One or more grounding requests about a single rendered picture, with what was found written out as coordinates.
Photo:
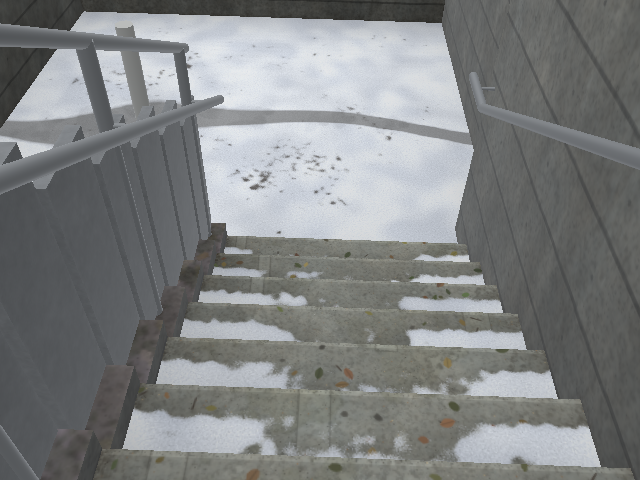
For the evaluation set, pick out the stairs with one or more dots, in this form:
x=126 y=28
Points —
x=331 y=359

